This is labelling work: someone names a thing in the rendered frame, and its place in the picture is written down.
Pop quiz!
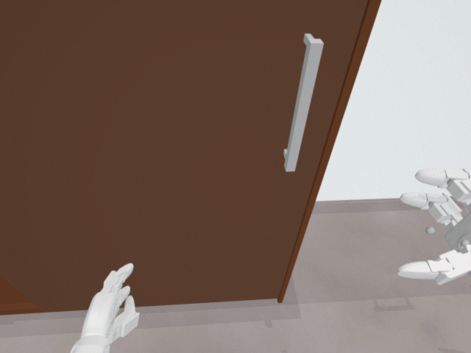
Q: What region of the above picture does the robot left forearm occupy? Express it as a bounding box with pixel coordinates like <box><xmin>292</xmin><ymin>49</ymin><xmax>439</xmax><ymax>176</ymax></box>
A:
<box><xmin>71</xmin><ymin>335</ymin><xmax>110</xmax><ymax>353</ymax></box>

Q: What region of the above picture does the wardrobe door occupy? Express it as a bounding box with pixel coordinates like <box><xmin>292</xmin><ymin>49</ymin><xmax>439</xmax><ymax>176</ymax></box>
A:
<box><xmin>0</xmin><ymin>275</ymin><xmax>31</xmax><ymax>304</ymax></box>
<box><xmin>0</xmin><ymin>0</ymin><xmax>368</xmax><ymax>313</ymax></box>

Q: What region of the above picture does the handle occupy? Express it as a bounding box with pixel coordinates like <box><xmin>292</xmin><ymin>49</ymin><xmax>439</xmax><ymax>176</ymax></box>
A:
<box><xmin>283</xmin><ymin>34</ymin><xmax>324</xmax><ymax>172</ymax></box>

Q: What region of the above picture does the left robot hand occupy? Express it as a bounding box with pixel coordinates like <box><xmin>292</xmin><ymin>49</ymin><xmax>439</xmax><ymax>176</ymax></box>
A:
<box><xmin>81</xmin><ymin>263</ymin><xmax>139</xmax><ymax>344</ymax></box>

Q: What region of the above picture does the right robot hand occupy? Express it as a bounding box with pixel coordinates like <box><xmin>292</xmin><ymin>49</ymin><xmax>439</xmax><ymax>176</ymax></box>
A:
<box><xmin>397</xmin><ymin>168</ymin><xmax>471</xmax><ymax>285</ymax></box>

